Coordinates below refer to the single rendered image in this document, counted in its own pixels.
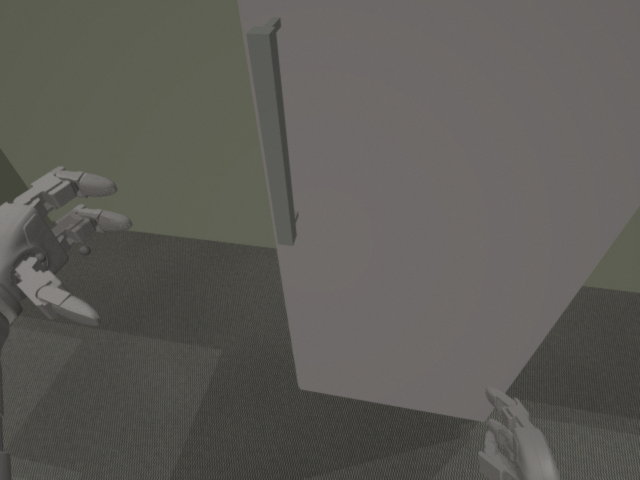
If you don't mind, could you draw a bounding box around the fridge door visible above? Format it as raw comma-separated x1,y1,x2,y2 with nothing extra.
240,0,640,422

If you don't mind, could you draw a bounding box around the handle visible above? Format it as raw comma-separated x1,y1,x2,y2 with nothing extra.
246,17,299,246

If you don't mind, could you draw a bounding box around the robot left hand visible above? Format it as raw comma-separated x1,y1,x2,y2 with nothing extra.
0,166,132,326

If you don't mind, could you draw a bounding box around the robot right hand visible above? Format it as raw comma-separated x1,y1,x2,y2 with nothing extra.
478,386,560,480

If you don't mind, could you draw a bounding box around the left robot forearm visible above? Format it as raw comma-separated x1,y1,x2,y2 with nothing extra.
0,283,23,480

